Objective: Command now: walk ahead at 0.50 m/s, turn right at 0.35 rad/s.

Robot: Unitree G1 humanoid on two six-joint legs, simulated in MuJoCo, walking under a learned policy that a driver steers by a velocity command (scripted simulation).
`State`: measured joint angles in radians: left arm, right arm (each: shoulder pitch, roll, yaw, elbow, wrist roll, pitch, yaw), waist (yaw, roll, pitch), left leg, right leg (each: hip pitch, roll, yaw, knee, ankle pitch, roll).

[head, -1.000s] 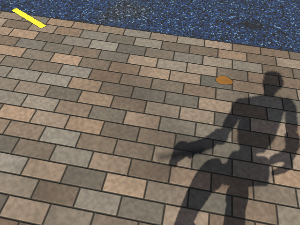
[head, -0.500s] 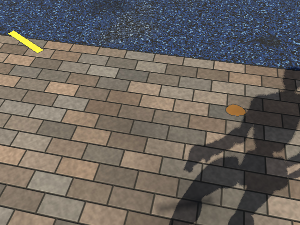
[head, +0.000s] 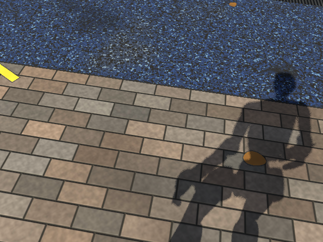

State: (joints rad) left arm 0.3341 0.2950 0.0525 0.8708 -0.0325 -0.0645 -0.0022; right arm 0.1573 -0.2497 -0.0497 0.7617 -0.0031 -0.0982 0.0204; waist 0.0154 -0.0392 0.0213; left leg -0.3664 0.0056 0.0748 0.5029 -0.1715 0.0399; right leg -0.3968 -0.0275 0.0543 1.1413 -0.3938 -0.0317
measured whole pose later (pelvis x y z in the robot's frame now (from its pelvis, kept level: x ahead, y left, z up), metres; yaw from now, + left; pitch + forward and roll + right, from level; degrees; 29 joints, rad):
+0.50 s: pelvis +0.24 -0.06 -0.02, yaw -16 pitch +2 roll +1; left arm 0.10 0.29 0.07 0.67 0.00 -0.03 -0.04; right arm 0.23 -0.28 -0.06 0.86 0.01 -0.06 -0.01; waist -0.02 -0.02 0.08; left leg -0.26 0.04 0.05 1.16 -0.56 -0.05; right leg -0.51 0.05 -0.04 0.61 -0.14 -0.10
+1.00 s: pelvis +0.36 -0.04 +0.00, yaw -35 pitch +2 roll +0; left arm 0.16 0.32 0.08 0.62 -0.01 0.04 0.03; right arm 0.15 -0.27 -0.06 0.74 -0.03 -0.03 -0.02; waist 0.00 -0.04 0.01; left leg -0.35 -0.01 -0.05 0.53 -0.22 0.00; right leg -0.47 0.15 0.18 0.90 -0.50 -0.01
